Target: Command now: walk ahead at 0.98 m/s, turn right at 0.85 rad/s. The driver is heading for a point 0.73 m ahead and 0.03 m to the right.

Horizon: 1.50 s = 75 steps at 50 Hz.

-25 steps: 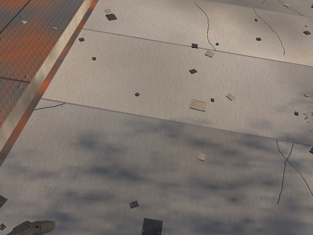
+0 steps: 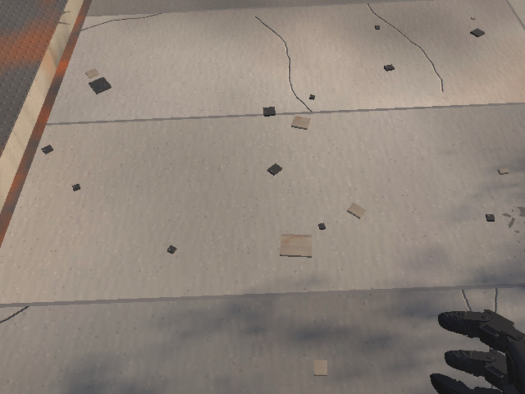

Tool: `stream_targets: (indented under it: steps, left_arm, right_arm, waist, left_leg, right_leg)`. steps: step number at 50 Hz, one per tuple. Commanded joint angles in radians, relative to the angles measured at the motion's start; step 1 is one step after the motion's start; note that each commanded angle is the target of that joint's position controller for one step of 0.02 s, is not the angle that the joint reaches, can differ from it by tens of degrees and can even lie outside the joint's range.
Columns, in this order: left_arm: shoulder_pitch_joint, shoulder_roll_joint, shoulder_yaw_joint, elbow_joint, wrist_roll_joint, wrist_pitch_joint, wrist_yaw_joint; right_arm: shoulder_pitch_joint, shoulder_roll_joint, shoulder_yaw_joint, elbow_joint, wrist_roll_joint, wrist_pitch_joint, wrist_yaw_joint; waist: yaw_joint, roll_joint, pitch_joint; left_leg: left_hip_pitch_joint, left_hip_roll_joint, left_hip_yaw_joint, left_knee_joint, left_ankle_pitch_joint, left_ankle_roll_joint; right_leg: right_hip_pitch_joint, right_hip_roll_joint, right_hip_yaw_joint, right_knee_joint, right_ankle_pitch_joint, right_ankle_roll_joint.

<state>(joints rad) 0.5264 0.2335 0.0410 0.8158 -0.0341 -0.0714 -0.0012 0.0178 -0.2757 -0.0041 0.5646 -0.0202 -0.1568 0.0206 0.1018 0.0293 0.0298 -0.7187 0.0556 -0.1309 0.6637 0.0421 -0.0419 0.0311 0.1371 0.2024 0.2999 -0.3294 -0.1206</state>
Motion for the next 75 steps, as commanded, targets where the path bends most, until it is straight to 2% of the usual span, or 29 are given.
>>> stream_targets:
  steps: [1, 4, 6, 7, 8, 9, 11, 13, 15, 22, 25, 28, 29, 30, 31, 33, 36, 39, 44, 48, 49, 50, 51, 54, 58, 64, 66, 68, 75]
  left_arm:
    - [-0.055, 0.189, 0.054, -0.067, -0.019, -0.019, 0.017]
    - [-0.037, 0.180, 0.058, -0.049, -0.016, -0.002, 0.021]
    - [-0.127, 0.197, 0.058, -0.088, 0.035, 0.020, 0.009]
    - [0.006, 0.038, 0.017, -0.113, 0.031, 0.013, 0.006]
    - [0.056, 0.032, -0.021, -0.143, -0.021, 0.010, 0.002]
    - [-0.064, 0.126, 0.003, -0.139, -0.041, 0.016, 0.012]
    - [-0.275, 0.169, 0.015, -0.182, 0.005, 0.015, 0.005]
    - [-0.279, 0.122, 0.017, -0.205, -0.006, 0.036, -0.010]
    - [-0.286, 0.058, -0.001, -0.228, -0.019, 0.059, -0.013]
    - [-0.504, 0.087, -0.020, -0.277, 0.018, 0.020, -0.054]
    - [-0.556, 0.136, -0.001, -0.305, 0.019, -0.002, -0.067]
    - [-0.082, 0.282, 0.080, -0.197, 0.014, 0.021, -0.024]
    - [-0.016, 0.407, 0.095, -0.163, 0.045, 0.020, -0.006]
    - [-0.003, 0.375, 0.077, -0.176, 0.067, 0.008, -0.016]
    - [-0.074, 0.286, 0.053, -0.167, 0.066, -0.005, -0.030]
    - [-0.217, 0.225, 0.039, -0.147, 0.056, -0.020, -0.038]
    - [-0.303, 0.140, 0.023, -0.125, 0.056, -0.041, -0.040]
    - [-0.343, 0.176, 0.033, -0.083, 0.037, -0.050, -0.016]
    - [-0.307, 0.213, 0.040, -0.036, 0.022, -0.033, 0.011]
    - [-0.297, 0.215, 0.042, 0.006, 0.023, 0.002, 0.017]
    - [-0.243, 0.198, 0.035, 0.012, 0.039, 0.010, 0.017]
    - [-0.091, 0.127, 0.010, 0.022, 0.054, 0.014, 0.012]
    - [-0.025, 0.107, -0.002, 0.056, 0.037, 0.027, 0.006]
    - [-0.195, 0.186, 0.025, 0.044, 0.019, 0.082, 0.023]
    - [-0.229, 0.144, 0.022, 0.056, 0.032, 0.116, 0.049]
    - [-0.260, 0.121, 0.012, 0.093, 0.062, 0.104, 0.035]
    - [-0.301, 0.200, 0.028, 0.101, 0.053, 0.095, 0.035]
    - [-0.338, 0.133, 0.008, 0.105, 0.057, 0.069, 0.033]
    - [-0.292, 0.130, -0.001, 0.159, 0.042, 0.041, 0.031]
  right_arm:
    - [-0.127, -0.077, -0.034, -0.098, 0.026, -0.013, -0.004]
    - [-0.084, -0.154, -0.075, -0.101, 0.049, -0.009, -0.019]
    - [0.290, -0.202, -0.108, -0.046, 0.063, 0.008, -0.042]
    - [0.471, -0.276, -0.123, -0.002, 0.021, 0.018, -0.044]
    - [0.480, -0.260, -0.118, 0.029, 0.031, 0.016, -0.014]
    - [0.419, -0.163, -0.106, 0.010, 0.031, 0.027, -0.022]
    - [0.344, -0.124, -0.094, 0.052, 0.006, 0.047, -0.030]
    - [0.273, -0.082, -0.080, 0.084, -0.010, 0.043, -0.030]
    - [0.235, -0.055, -0.072, 0.116, 0.020, 0.038, -0.017]
    - [0.303, -0.192, -0.103, 0.187, 0.045, 0.022, -0.010]
    - [0.378, -0.259, -0.105, 0.228, 0.056, 0.044, -0.009]
    - [0.367, -0.272, -0.082, 0.245, 0.029, 0.064, -0.022]
    - [0.490, -0.073, -0.035, 0.208, 0.018, 0.058, -0.018]
    - [0.557, -0.070, -0.023, 0.219, 0.060, 0.032, -0.018]
    - [0.435, -0.147, -0.050, 0.194, 0.096, 0.027, -0.024]
    - [0.325, -0.129, -0.045, 0.174, 0.060, 0.032, -0.036]
    - [0.366, -0.089, -0.049, 0.199, 0.048, 0.085, -0.028]
    - [0.261, -0.031, -0.026, 0.164, 0.026, 0.099, -0.020]
    - [0.133, -0.075, -0.028, 0.149, 0.014, 0.082, 0.027]
    - [0.236, -0.147, -0.064, 0.201, -0.005, 0.082, 0.025]
    - [0.256, -0.206, -0.081, 0.203, -0.007, 0.081, 0.015]
    - [0.240, -0.246, -0.076, 0.180, -0.034, 0.086, 0.005]
    - [0.232, -0.158, -0.048, 0.180, -0.026, 0.090, 0.011]
    - [0.102, -0.109, -0.034, 0.173, 0.013, 0.099, 0.034]
    - [0.033, -0.113, -0.040, 0.189, -0.014, 0.115, 0.007]
    - [0.053, -0.079, -0.029, 0.242, 0.010, 0.134, -0.023]
    - [0.077, -0.072, -0.033, 0.246, 0.003, 0.137, -0.022]
    - [0.072, -0.065, -0.033, 0.261, -0.002, 0.140, -0.030]
    - [0.095, -0.066, -0.037, 0.325, 0.010, 0.145, -0.034]
  waist:
    - [-0.035, -0.093, 0.077]
    - [-0.086, -0.129, 0.008]
    - [-0.298, -0.179, -0.258]
    - [-0.251, 0.141, -0.489]
    - [-0.216, 0.448, -0.628]
    - [-0.253, 0.323, -0.419]
    - [-0.246, 0.023, -0.125]
    - [-0.160, 0.043, -0.027]
    - [-0.109, 0.053, 0.031]
    - [-0.115, -0.086, 0.168]
    - [-0.087, -0.026, 0.132]
    - [0.204, 0.080, -0.180]
    - [0.082, -0.239, -0.340]
    - [0.052, -0.341, -0.565]
    - [0.047, -0.222, -0.386]
    - [-0.036, -0.091, -0.143]
    - [-0.131, -0.102, -0.114]
    - [-0.149, -0.079, -0.034]
    - [-0.107, -0.096, -0.067]
    - [-0.176, -0.060, -0.084]
    - [-0.170, 0.038, -0.110]
    - [-0.102, 0.244, -0.217]
    - [-0.090, 0.255, -0.344]
    - [-0.090, 0.042, -0.181]
    - [-0.066, 0.111, -0.147]
    - [-0.062, 0.058, -0.112]
    - [-0.123, -0.117, -0.021]
    - [-0.125, -0.133, -0.017]
    - [-0.103, -0.063, -0.050]
  left_leg:
    - [0.421, -0.087, 0.062, -0.145, 0.193, -0.016]
    - [0.484, -0.107, 0.053, -0.207, 0.021, 0.011]
    - [0.908, 0.001, 0.015, -0.080, -0.131, 0.075]
    - [1.336, 0.284, -0.381, -0.088, -0.430, 0.226]
    - [1.411, 0.419, -0.806, -0.283, -0.787, 0.286]
    - [1.277, 0.346, -0.690, -0.334, -0.848, 0.233]
    - [0.946, 0.271, -0.365, -0.358, -0.442, 0.185]
    - [0.732, 0.240, -0.217, -0.409, -0.309, 0.194]
    - [0.614, 0.242, -0.130, -0.470, -0.294, 0.203]
    - [0.494, 0.177, 0.185, -0.677, -0.123, 0.202]
    - [0.688, 0.218, 0.173, -0.573, 0.323, 0.202]
    - [0.460, 0.150, 0.180, 0.064, 0.570, 0.124]
    - [0.181, -0.017, 0.159, 0.509, -0.320, 0.065]
    - [0.141, -0.091, -0.035, 0.737, -0.565, 0.060]
    - [0.037, -0.061, -0.041, 0.796, -0.545, 0.048]
    - [0.031, 0.021, 0.025, 0.694, -0.469, 0.030]
    - [0.195, 0.070, 0.028, 0.564, -0.445, 0.025]
    - [0.201, 0.067, 0.056, 0.302, -0.341, 0.014]
    - [0.359, -0.008, 0.090, -0.082, 0.110, 0.038]
    - [0.510, -0.052, 0.114, -0.159, 0.104, 0.082]
    - [0.594, 0.005, 0.070, -0.171, 0.489, 0.095]
    - [0.818, 0.222, -0.200, -0.156, 0.826, 0.252]
    - [0.847, 0.301, -0.354, -0.192, 0.781, 0.350]
    - [0.606, 0.222, -0.256, -0.287, 0.199, 0.287]
    - [0.418, 0.142, -0.145, -0.379, -0.092, 0.238]
    - [0.304, 0.069, -0.066, -0.397, -0.524, 0.140]
    - [0.373, -0.031, 0.046, -0.330, -0.475, 0.070]
    - [0.507, -0.039, 0.067, -0.258, -0.327, 0.062]
    - [0.542, -0.031, 0.073, -0.228, -0.085, 0.079]
  right_leg:
    - [-0.418, -0.170, 0.192, -0.153, 0.205, -0.083]
    - [-0.186, -0.186, 0.224, 0.035, 0.539, -0.034]
    - [-0.272, -0.161, 0.186, 0.487, 0.719, 0.024]
    - [-0.596, -0.043, 0.083, 0.934, 0.198, 0.068]
    - [-0.758, -0.074, 0.029, 1.148, -0.193, 0.072]
    - [-0.861, -0.145, -0.014, 1.174, -0.112, 0.067]
    - [-0.856, -0.213, -0.083, 1.099, -0.035, 0.060]
    - [-0.776, -0.280, -0.079, 1.047, -0.023, 0.056]
    - [-0.774, -0.313, -0.079, 1.001, -0.064, 0.055]
    - [-0.602, -0.243, -0.183, 0.488, 0.373, 0.047]
    - [-0.529, -0.174, -0.238, 0.356, 0.288, 0.028]
    - [0.182, -0.151, -0.217, 0.386, 0.196, 0.008]
    - [0.458, -0.420, 0.199, 0.314, -0.003, -0.048]
    - [0.464, -0.532, 0.603, 0.098, -0.084, -0.133]
    - [0.351, -0.514, 0.521, 0.047, 0.089, -0.120]
    - [0.041, -0.454, 0.196, 0.092, 0.581, -0.117]
    - [-0.182, -0.421, 0.013, 0.017, 0.782, -0.131]
    - [-0.273, -0.408, -0.107, -0.060, 0.848, -0.126]
    - [-0.215, -0.335, -0.216, -0.062, 0.652, -0.055]
    - [-0.172, -0.305, -0.228, 0.164, 0.595, 0.020]
    - [-0.201, -0.224, -0.277, 0.337, 0.461, 0.073]
    - [-0.397, -0.111, -0.272, 0.648, -0.045, 0.143]
    - [-0.429, -0.101, -0.143, 0.805, -0.347, 0.169]
    - [-0.502, -0.179, -0.108, 0.801, -0.286, 0.171]
    - [-0.334, -0.188, -0.142, 0.538, -0.156, 0.179]
    - [-0.123, -0.191, -0.160, 0.167, 0.175, 0.117]
    - [-0.317, -0.234, -0.100, 0.099, -0.076, 0.065]
    - [-0.408, -0.226, -0.101, 0.042, -0.112, 0.090]
    - [-0.295, -0.201, -0.136, 0.097, 0.181, 0.106]
